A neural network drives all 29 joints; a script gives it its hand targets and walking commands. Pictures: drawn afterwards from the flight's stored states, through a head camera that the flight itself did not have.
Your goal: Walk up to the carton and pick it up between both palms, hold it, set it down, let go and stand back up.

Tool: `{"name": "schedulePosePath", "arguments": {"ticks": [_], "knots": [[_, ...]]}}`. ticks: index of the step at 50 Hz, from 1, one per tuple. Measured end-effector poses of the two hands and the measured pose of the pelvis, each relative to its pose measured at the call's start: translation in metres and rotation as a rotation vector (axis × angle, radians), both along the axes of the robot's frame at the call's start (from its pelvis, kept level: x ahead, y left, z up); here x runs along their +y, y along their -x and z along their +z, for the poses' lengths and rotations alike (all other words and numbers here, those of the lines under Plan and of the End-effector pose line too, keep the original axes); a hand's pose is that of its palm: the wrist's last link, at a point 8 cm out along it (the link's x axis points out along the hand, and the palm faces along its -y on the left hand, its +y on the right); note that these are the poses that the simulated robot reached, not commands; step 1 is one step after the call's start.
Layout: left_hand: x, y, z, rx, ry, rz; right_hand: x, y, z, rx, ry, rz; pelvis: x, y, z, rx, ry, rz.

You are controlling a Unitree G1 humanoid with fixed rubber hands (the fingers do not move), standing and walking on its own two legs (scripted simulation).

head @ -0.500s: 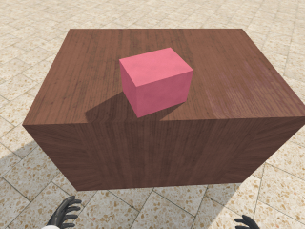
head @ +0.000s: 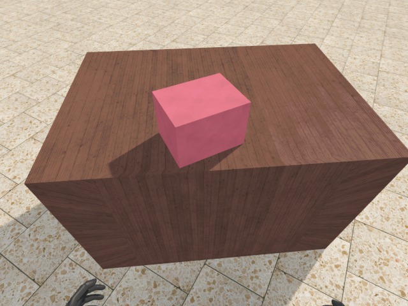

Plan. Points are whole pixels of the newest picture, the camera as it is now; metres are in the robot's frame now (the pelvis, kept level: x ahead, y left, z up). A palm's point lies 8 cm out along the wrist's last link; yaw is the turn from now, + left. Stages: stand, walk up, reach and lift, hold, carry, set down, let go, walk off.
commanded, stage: walk up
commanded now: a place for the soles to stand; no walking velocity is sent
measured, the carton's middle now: (200, 118) +0.60 +0.02 +0.01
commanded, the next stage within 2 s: none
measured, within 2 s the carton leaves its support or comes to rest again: neither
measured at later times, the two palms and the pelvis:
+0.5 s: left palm (96, 238) +0.29 +0.26 -0.10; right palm out of the picture +0.07 -0.25 -0.09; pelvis +0.13 +0.03 +0.00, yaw -2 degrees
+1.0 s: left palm (86, 241) +0.28 +0.29 -0.11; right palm (310, 212) +0.35 -0.25 -0.08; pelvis +0.19 +0.01 -0.01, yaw +8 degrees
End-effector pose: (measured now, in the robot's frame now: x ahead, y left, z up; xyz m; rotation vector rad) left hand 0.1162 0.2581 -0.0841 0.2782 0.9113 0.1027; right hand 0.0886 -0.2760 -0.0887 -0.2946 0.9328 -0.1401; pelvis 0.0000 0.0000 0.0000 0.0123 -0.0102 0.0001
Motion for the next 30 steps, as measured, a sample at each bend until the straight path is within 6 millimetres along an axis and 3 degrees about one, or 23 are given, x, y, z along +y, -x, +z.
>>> {"name": "schedulePosePath", "arguments": {"ticks": [7,11,15,19,22,27,30], "knots": [[0.038,0.037,-0.016,0.132,-0.023,0.100,0.026,-0.011,-0.002,0.038,-0.004,0.024,0.025,-0.022,-0.001,-0.013,0.007,0.009],[0.057,0.030,-0.033,0.199,-0.015,0.099,0.037,-0.012,-0.006,0.041,0.041,-0.008,0.041,-0.042,-0.010,-0.021,0.002,-0.015],[0.056,-0.012,-0.034,0.191,-0.004,0.015,0.039,0.011,-0.002,0.128,0.071,-0.100,0.043,-0.062,-0.004,-0.038,0.000,-0.040],[0.042,-0.072,-0.025,0.127,0.031,-0.050,0.036,0.029,0.005,0.229,0.074,-0.167,0.040,-0.088,0.004,-0.037,0.007,-0.038],[0.026,-0.121,-0.017,0.067,0.048,-0.087,0.033,0.031,0.005,0.289,0.064,-0.199,0.036,-0.108,0.005,-0.033,0.008,-0.032],[-0.006,-0.197,-0.017,-0.036,0.038,-0.133,0.022,0.005,-0.013,0.335,0.028,-0.209,0.020,-0.145,-0.008,-0.031,-0.001,-0.017],[-0.018,-0.220,-0.018,-0.065,0.030,-0.117,0.017,-0.029,-0.025,0.320,0.010,-0.173,0.014,-0.158,-0.015,-0.034,0.017,-0.004]]}}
